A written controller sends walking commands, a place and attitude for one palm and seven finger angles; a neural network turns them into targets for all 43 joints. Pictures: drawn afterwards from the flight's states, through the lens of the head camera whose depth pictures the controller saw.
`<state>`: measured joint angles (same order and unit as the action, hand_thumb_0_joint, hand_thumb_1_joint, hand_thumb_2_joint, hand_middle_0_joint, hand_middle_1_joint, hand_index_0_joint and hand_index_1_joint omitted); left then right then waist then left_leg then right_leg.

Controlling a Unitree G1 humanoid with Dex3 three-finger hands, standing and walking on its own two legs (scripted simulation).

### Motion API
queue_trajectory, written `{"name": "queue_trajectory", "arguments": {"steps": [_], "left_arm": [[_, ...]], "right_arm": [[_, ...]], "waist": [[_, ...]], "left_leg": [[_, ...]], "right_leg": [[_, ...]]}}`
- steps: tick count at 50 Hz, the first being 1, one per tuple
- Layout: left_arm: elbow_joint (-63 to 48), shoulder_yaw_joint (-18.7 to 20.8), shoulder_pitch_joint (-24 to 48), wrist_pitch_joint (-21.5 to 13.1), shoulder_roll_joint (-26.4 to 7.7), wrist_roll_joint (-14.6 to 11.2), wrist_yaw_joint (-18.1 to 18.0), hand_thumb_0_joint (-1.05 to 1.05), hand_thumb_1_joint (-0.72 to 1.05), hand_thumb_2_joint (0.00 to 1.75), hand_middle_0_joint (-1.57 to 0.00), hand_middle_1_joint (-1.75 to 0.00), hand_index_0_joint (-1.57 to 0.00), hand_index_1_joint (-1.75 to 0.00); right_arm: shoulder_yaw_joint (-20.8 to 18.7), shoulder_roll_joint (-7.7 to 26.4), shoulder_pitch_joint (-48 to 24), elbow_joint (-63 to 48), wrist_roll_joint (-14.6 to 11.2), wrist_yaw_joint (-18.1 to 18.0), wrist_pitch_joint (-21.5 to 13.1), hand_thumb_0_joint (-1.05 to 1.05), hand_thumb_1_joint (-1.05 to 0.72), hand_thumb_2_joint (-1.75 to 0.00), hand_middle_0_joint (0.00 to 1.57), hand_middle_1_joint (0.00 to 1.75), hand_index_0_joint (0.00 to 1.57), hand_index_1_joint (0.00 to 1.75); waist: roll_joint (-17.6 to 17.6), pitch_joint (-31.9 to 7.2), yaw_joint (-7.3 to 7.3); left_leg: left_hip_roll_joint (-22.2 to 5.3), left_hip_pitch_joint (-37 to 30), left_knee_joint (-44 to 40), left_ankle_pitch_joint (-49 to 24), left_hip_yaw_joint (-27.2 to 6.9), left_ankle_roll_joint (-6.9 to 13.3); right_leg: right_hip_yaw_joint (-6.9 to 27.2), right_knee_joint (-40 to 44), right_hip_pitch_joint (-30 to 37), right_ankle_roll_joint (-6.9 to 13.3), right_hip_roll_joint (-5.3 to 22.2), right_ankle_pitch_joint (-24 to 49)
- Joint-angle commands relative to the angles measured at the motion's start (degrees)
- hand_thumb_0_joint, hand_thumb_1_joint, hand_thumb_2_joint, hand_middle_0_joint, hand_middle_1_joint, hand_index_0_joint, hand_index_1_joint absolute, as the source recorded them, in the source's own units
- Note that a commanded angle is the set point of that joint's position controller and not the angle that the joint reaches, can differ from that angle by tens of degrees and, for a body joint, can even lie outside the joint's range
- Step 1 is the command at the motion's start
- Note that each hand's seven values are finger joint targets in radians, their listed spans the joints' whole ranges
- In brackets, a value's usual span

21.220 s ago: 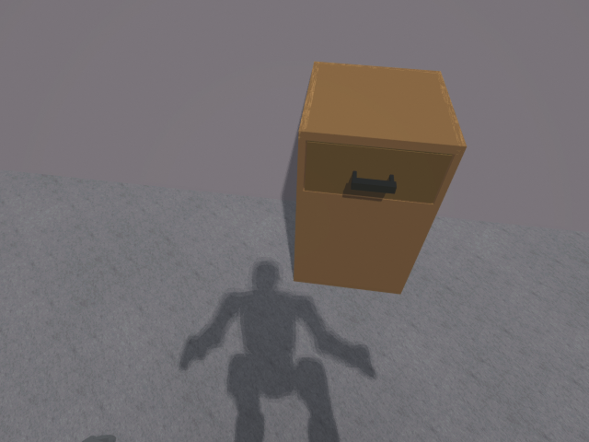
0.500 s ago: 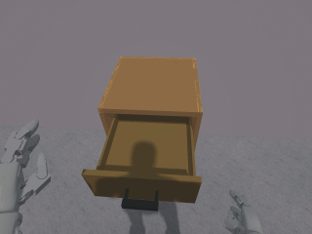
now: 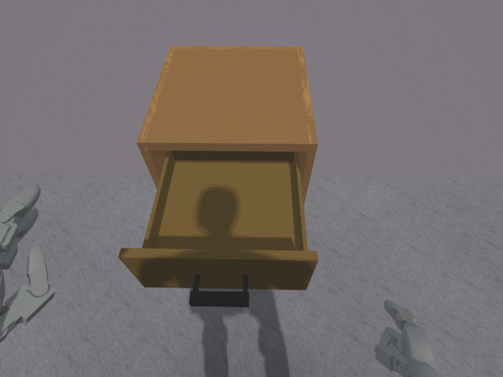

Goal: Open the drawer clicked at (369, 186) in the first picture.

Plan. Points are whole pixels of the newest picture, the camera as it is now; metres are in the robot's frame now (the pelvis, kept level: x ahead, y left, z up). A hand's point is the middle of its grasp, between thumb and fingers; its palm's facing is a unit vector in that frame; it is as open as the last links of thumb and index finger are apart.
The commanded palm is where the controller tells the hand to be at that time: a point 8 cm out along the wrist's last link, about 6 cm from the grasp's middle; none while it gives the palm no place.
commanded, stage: step back with the hand held close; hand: left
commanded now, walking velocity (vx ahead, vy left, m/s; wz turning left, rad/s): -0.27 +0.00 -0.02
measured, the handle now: (220, 288) +0.30 +0.09 -0.17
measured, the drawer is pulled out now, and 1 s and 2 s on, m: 0.28 0.28 0.28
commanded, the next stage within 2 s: stop stepping back and stand still in 1.26 s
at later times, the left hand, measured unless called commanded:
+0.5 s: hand (15, 325) +0.15 +0.24 +0.15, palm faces +0.34 -0.79 -0.51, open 7.5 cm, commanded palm +0.08 +0.28 +0.18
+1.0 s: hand (28, 370) +0.12 +0.21 +0.16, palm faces +0.26 -0.85 -0.46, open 7.5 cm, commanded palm +0.05 +0.26 +0.18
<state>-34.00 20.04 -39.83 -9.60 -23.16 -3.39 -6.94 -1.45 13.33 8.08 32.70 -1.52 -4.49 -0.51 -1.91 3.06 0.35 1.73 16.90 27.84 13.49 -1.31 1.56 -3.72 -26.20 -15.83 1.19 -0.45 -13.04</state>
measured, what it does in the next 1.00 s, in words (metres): lifts its right foot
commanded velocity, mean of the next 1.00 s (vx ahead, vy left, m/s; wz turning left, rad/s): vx -0.35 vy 0.00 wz -0.02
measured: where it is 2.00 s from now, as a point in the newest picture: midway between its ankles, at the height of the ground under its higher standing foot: outside the picture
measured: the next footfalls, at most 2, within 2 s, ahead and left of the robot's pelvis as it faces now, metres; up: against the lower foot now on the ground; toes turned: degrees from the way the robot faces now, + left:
right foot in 1.04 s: -0.16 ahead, -0.15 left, +0.00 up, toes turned -6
left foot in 1.36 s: -0.17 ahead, +0.05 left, +0.00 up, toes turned +2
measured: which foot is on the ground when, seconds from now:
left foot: down 0.00-1.00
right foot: down 0.00-0.76, up 0.78-1.00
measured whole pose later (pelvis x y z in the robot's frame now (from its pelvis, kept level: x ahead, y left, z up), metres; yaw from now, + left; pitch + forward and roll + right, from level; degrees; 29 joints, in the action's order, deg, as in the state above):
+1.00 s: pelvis -0.09 -0.02 +0.00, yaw -2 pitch +6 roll -1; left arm -40.4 21.9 -37.4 -11.7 -24.0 -3.1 -7.5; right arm 0.9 7.3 5.8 34.8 1.4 -1.4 -6.5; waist 2.4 1.7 -0.8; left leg -3.7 23.8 28.2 10.0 -0.1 -1.4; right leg -1.1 -37.6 -17.1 -0.8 -0.4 -21.8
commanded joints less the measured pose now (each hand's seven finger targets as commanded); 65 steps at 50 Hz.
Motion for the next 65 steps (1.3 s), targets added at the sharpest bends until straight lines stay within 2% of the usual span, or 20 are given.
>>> {"name": "queue_trajectory", "arguments": {"steps": [1,12,19,22,26,29,31,33,35,36,39,40,44,52,54,55,56,57,59,65], "left_arm": [[-12.41,8.63,-1.75,-4.01,-8.03,-0.25,-2.38,0.0,0.9,0.9,-0.2,-0.3,-0.2,-0.3],[-14.32,7.82,1.55,-5.17,-8.14,0.33,-3.61,0.0,0.9,0.9,-0.2,-0.3,-0.2,-0.3],[-15.67,9.86,2.13,-5.96,-8.82,1.7,-4.02,0.0,0.9,0.9,-0.2,-0.3,-0.2,-0.3],[-16.37,10.11,1.49,-6.55,-8.46,1.58,-3.39,0.0,0.9,0.9,-0.2,-0.3,-0.2,-0.3],[-15.87,10.01,1.13,-6.44,-8.3,0.53,-2.95,0.0,0.9,0.9,-0.2,-0.3,-0.2,-0.3],[-14.09,10.3,2.83,-6.41,-9.88,0.17,-3.29,0.0,0.9,0.9,-0.2,-0.3,-0.2,-0.3],[-13.78,8.6,3.45,-6.04,-8.77,-0.11,-3.57,0.0,0.9,0.9,-0.2,-0.3,-0.2,-0.3],[-12.93,9.63,2.58,-5.67,-9.03,0.39,-3.74,0.0,0.9,0.9,-0.2,-0.3,-0.2,-0.3],[-13.13,9.92,0.97,-5.55,-9.06,0.87,-3.84,0.0,0.9,0.9,-0.2,-0.3,-0.2,-0.3],[-16.4,9.16,1.9,-6.1,-8.98,1.38,-3.68,0.0,0.9,0.9,-0.2,-0.3,-0.2,-0.3],[-17.33,11.21,-0.56,-6.45,-10.24,1.3,-3.16,0.0,0.9,0.9,-0.2,-0.3,-0.2,-0.3],[-20.33,9.7,0.13,-6.58,-8.77,0.73,-3.28,0.0,0.9,0.9,-0.2,-0.3,-0.2,-0.3],[-20.2,7.18,0.06,-6.13,-6.63,0.75,-2.39,0.0,0.9,0.9,-0.2,-0.3,-0.2,-0.3],[-16.54,10.23,-0.42,-6.58,-8.82,-1.12,0.23,0.0,0.9,0.9,-0.2,-0.3,-0.2,-0.3],[-17.84,12.44,-2.18,-7.44,-11.48,-0.53,0.7,0.0,0.9,0.9,-0.2,-0.3,-0.2,-0.3],[-16.84,11.15,-2.39,-7.35,-10.48,-0.66,0.89,0.0,0.9,0.9,-0.2,-0.3,-0.2,-0.3],[-15.16,11.87,-2.12,-7.18,-11.48,-0.68,0.55,0.0,0.9,0.9,-0.2,-0.3,-0.2,-0.3],[-12.32,12.79,-4.55,-6.69,-11.58,-1.22,-0.33,0.0,0.9,0.9,-0.2,-0.3,-0.2,-0.3],[-8.5,11.69,-5.65,-5.6,-8.82,-0.33,-1.33,0.0,0.9,0.9,-0.2,-0.3,-0.2,-0.3],[-13.01,6.97,0.11,-4.22,-8.13,1.16,-4.21,0.0,0.9,0.9,-0.2,-0.3,-0.2,-0.3]], "right_arm": [[-2.09,5.49,-5.98,-9.64,-0.2,-0.79,-3.52,0.0,-0.9,-0.9,0.2,0.3,0.2,0.3],[-1.76,5.75,-4.98,-9.34,0.26,-0.72,-4.66,0.0,-0.9,-0.9,0.2,0.3,0.2,0.3],[-1.27,5.72,-4.81,-10.63,0.6,-0.84,-6.43,0.0,-0.9,-0.9,0.2,0.3,0.2,0.3],[-1.4,5.83,-4.09,-10.47,0.81,-0.34,-7.31,0.0,-0.9,-0.9,0.2,0.3,0.2,0.3],[-1.8,5.73,-3.38,-9.25,0.59,0.41,-7.17,0.0,-0.9,-0.9,0.2,0.3,0.2,0.3],[-2.61,5.56,-2.55,-7.52,0.53,0.71,-6.33,0.0,-0.9,-0.9,0.2,0.3,0.2,0.3],[-2.52,4.68,-3.31,-6.73,0.67,0.84,-5.33,0.0,-0.9,-0.9,0.2,0.3,0.2,0.3],[-1.48,3.46,-4.63,-6.9,1.24,0.37,-4.51,0.0,-0.9,-0.9,0.2,0.3,0.2,0.3],[-0.84,3.67,-4.95,-6.36,1.28,-0.33,-4.01,0.0,-0.9,-0.9,0.2,0.3,0.2,0.3],[-1.61,5.42,-5.95,-7.29,1.26,-0.43,-4.47,0.0,-0.9,-0.9,0.2,0.3,0.2,0.3],[-2.62,4.51,-5.55,-8.04,2.17,0.29,-7.02,0.0,-0.9,-0.9,0.2,0.3,0.2,0.3],[-2.43,3.69,-3.75,-7.33,2.8,0.3,-7.59,0.0,-0.9,-0.9,0.2,0.3,0.2,0.3],[-2.86,4.65,-2.46,-4.67,2.36,1.6,-8.45,0.0,-0.9,-0.9,0.2,0.3,0.2,0.3],[-1.63,5.39,-5.94,-5.93,1.87,2.57,-7.77,0.0,-0.9,-0.9,0.2,0.3,0.2,0.3],[-1.77,5.32,-5.72,-7.36,1.3,2.91,-6.41,0.0,-0.9,-0.9,0.2,0.3,0.2,0.3],[-2.07,4.06,-5.07,-8.48,0.23,2.96,-5.84,0.0,-0.9,-0.9,0.2,0.3,0.2,0.3],[-2.59,4.49,-6.86,-9.65,-1.31,2.43,-5.81,0.0,-0.9,-0.9,0.2,0.3,0.2,0.3],[-2.04,3.58,-7.38,-9.57,-1.44,1.54,-5.75,0.0,-0.9,-0.9,0.2,0.3,0.2,0.3],[0.72,0.52,-9.13,-8.47,0.41,0.19,-4.8,0.0,-0.9,-0.9,0.2,0.3,0.2,0.3],[-0.04,2.87,-6.63,-7.23,0.75,-2.46,-1.53,0.0,-0.9,-0.9,0.2,0.3,0.2,0.3]], "waist": [[-1.11,-12.22,-0.53],[0.1,-7.86,0.32],[-8.5,-8.93,-0.39],[-6.96,-10.08,-0.48],[-0.16,-12.34,-0.2],[8.61,-10.99,0.69],[12.39,-11.06,0.62],[10.65,-9.25,0.48],[3.6,-8.86,0.89],[-5.29,-9.16,0.37],[-15.35,-15.24,-0.62],[-12.22,-14.86,0.07],[-9.58,-15.66,-0.02],[-8.97,-15.28,-1.27],[-2.95,-17.92,-1.52],[10.19,-19.78,-0.92],[18.56,-17.51,-0.96],[15.9,-15.96,-1.08],[9.94,-14.65,-0.63],[8.78,-12.71,1.21]], "left_leg": [[-7.81,0.09,-2.5,-16.92,-6.43,1.1],[-6.16,5.74,-1.33,5.58,-7.1,1.5],[-12.61,21.1,-12.02,11.51,-12.91,4.06],[-13.07,22.23,-9.35,8.4,-12.52,4.6],[-9.19,16.02,-0.23,-0.2,-8.88,2.6],[-2.15,7.33,13.44,6.9,-3.48,-0.66],[-0.43,3.21,24.67,9.79,-2.2,-1.59],[-2.31,4.08,17.41,11.56,-2.85,-1.15],[-4.51,3.01,-3.64,0.21,-3.16,-0.28],[-11.23,5.91,-9.2,-10.66,-10.41,2.14],[-20.57,5.36,-8.72,-27.72,-15.05,6.37],[-21.06,1.78,-5.9,-37.72,-14.95,7.08],[-18.22,-12.56,-0.9,-51.16,-8.64,5.16],[-15.65,-7.09,-0.63,-30.46,-6.51,3.53],[-10.83,-3.82,5.76,-22.04,-1.36,0.86],[-4.42,-0.67,14.25,-11.32,4.95,-1.97],[0.76,7.24,26.8,11.9,4.31,-3.0],[0.57,11.7,35.16,16.61,-1.09,-2.4],[-0.81,17.23,32.23,17.88,-1.27,-2.99],[-1.7,6.02,0.23,2.96,2.59,-2.48]], "right_leg": [[4.93,-0.47,7.2,-0.15,5.81,14.06],[9.41,4.73,-0.62,1.14,7.53,-4.14],[4.29,-10.57,13.34,-1.35,1.45,0.27],[5.54,-12.62,13.96,-1.25,1.43,1.99],[11.16,-6.33,8.52,0.93,5.56,8.03],[22.08,8.2,-4.07,6.12,15.24,0.26],[21.97,11.97,-8.08,8.84,20.29,-0.97],[15.96,8.49,-5.75,7.36,17.65,5.57],[8.97,0.5,-1.7,2.54,10.63,9.66],[5.36,-6.7,0.95,-0.61,4.36,9.14],[4.71,-25.44,-1.54,-1.56,0.9,-13.26],[5.9,-26.83,-4.58,-1.38,0.73,-14.38],[2.32,-16.64,-7.53,-1.75,0.15,-10.44],[1.3,1.97,3.25,-2.23,0.48,1.13],[1.95,6.66,8.32,-1.89,3.4,17.81],[5.78,7.15,9.82,-0.79,9.12,33.94],[12.84,6.24,7.3,1.81,17.33,47.28],[13.96,4.99,5.69,4.9,21.12,47.77],[11.08,1.77,10.47,7.35,18.8,50.77],[6.69,-2.36,17.09,1.1,13.3,55.52]]}}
